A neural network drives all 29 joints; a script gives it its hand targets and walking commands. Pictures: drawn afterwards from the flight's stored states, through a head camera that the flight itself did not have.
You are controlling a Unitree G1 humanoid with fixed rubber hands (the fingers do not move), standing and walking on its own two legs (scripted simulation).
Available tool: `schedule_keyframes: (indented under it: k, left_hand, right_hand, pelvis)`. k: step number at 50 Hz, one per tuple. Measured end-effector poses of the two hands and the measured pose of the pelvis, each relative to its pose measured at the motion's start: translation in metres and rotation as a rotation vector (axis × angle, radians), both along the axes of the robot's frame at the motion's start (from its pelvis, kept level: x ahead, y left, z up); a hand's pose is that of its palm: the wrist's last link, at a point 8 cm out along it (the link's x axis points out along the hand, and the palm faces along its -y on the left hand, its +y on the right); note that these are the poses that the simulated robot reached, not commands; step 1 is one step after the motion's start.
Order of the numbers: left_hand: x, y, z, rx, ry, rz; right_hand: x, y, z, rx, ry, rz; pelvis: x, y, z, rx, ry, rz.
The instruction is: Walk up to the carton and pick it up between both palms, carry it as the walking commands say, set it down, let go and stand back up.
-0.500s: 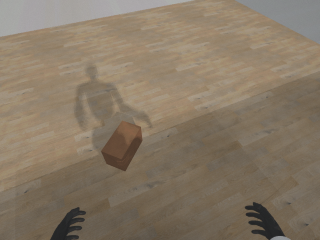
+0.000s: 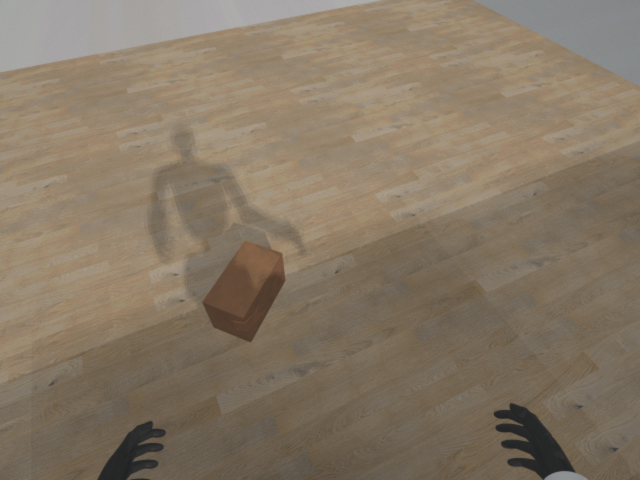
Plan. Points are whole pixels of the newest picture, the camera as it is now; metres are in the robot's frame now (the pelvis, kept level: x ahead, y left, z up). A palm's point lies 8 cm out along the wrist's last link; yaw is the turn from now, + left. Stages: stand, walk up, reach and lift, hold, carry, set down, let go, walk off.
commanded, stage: stand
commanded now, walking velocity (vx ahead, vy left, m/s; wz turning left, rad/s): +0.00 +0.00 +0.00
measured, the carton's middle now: (247, 290) +0.79 +0.26 -0.66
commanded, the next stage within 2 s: walk up in 0.80 s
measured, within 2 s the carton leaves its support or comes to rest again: neither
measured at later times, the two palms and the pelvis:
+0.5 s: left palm out of the picture +0.11 +0.28 -0.08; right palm out of the picture +0.13 -0.27 -0.07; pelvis -0.01 +0.00 +0.00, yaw +0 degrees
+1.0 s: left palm out of the picture +0.09 +0.28 -0.09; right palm out of the picture +0.12 -0.28 -0.08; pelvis -0.02 -0.01 +0.00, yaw +0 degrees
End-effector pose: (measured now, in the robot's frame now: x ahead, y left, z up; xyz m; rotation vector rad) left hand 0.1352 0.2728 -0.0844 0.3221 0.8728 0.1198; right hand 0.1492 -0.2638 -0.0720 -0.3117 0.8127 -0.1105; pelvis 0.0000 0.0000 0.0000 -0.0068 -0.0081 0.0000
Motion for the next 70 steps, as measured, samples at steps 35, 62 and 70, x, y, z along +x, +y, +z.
schedule_keyframes:
  k: [35, 62, 70]
  left_hand:
    - [-0.034, 0.007, 0.0, 0.027, 0.041, 0.026]
    - [-0.057, 0.059, 0.005, 0.049, -0.011, 0.09]
    - [-0.038, 0.089, -0.001, 0.023, -0.019, 0.129]
  right_hand:
    - [-0.024, -0.009, -0.003, -0.001, 0.01, -0.005]
    - [-0.009, -0.004, 0.005, -0.111, 0.151, 0.165]
    - [0.007, 0.004, 0.016, -0.179, 0.16, 0.172]
  pelvis:
    - [-0.019, -0.003, 0.001, 0.01, -0.027, 0.004]
    - [-0.006, 0.014, 0.001, 0.009, 0.004, 0.162]
    - [0.024, 0.04, -0.002, 0.025, -0.041, 0.243]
